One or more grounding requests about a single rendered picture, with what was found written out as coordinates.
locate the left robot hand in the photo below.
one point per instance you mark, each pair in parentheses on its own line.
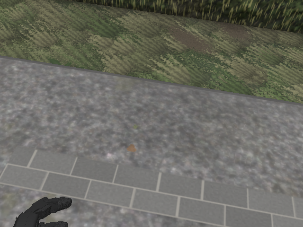
(41,209)

